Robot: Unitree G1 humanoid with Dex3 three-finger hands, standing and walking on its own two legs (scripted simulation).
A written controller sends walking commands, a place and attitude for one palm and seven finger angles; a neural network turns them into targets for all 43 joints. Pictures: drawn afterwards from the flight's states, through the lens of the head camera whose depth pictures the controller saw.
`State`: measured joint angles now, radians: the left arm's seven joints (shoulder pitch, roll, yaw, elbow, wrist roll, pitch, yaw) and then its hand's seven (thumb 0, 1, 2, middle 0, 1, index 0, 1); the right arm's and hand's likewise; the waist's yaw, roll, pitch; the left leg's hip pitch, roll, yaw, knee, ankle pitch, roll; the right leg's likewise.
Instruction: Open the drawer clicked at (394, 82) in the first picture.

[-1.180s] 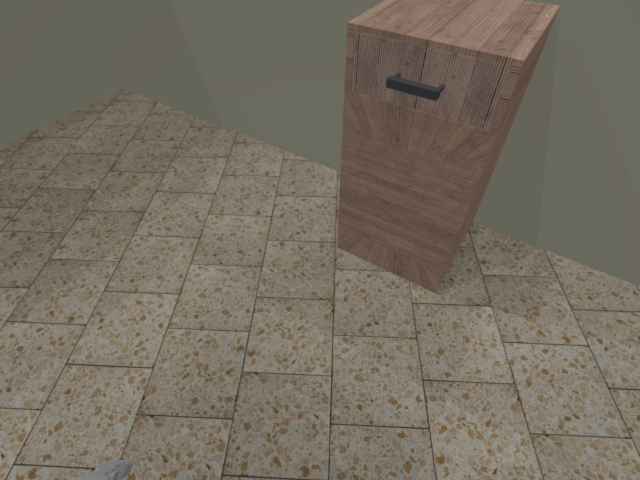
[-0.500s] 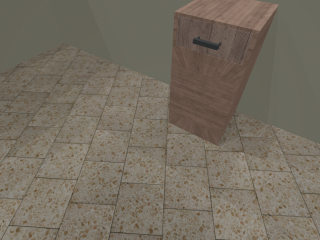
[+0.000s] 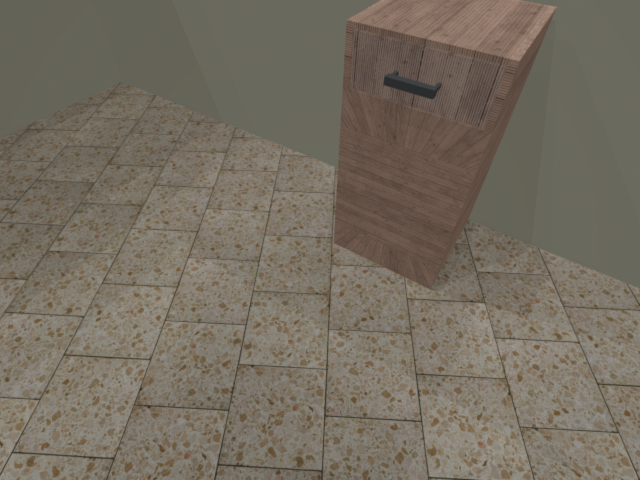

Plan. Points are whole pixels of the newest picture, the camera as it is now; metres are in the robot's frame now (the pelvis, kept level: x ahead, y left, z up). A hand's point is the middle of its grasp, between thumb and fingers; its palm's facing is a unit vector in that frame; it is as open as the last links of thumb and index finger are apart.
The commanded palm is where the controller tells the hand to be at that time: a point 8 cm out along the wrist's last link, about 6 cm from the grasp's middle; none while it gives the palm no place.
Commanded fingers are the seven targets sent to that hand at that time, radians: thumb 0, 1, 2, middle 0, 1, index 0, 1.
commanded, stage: look at it before walking up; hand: left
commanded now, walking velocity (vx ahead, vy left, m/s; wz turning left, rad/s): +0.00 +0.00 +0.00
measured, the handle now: (413, 82) +1.03 -0.19 +0.01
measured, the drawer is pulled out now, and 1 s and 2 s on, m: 0.00 0.00 0.00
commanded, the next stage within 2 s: turn to face it in 0.26 s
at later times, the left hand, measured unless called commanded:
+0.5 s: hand out of the picture +0.08 +0.25 -0.16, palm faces -0.04 -0.94 -0.35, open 7.4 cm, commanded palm none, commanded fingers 0.00 0.90 0.90 -0.20 -0.30 -0.20 -0.30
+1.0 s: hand out of the picture +0.06 +0.15 -0.16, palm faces -0.20 -0.94 -0.27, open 7.4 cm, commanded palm none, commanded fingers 0.00 0.90 0.90 -0.20 -0.30 -0.20 -0.30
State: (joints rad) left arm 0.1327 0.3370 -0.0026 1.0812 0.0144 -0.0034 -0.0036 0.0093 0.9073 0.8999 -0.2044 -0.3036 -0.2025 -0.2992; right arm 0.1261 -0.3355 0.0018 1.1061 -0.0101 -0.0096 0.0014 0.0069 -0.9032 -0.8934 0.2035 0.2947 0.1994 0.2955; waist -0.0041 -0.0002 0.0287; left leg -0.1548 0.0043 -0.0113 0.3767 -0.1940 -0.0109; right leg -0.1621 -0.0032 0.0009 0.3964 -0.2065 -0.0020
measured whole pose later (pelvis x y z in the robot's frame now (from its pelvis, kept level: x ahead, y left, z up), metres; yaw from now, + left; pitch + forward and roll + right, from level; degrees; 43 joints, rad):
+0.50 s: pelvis +0.01 +0.00 +0.00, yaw -2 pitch -1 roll +0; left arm 0.15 0.33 0.01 1.07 0.01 0.02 0.01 0.01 0.91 0.90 -0.20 -0.30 -0.20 -0.30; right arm 0.10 -0.33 0.00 1.08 -0.01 0.00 -0.01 0.01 -0.90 -0.89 0.20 0.29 0.20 0.30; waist 0.01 0.00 0.04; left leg -0.15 0.01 0.02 0.39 -0.22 -0.01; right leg -0.17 0.01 0.03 0.42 -0.22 0.00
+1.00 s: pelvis -0.02 -0.04 +0.00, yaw -16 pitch +1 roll +3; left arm 0.28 0.18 0.05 0.94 0.02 0.03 0.00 0.01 0.91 0.90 -0.20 -0.30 -0.20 -0.30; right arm 0.14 -0.24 -0.06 0.97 -0.02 0.05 -0.02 0.01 -0.91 -0.89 0.20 0.29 0.20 0.30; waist 0.02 0.02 0.08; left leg -0.50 0.04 -0.01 1.12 -0.33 -0.06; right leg -0.29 0.07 0.04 0.49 -0.21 -0.09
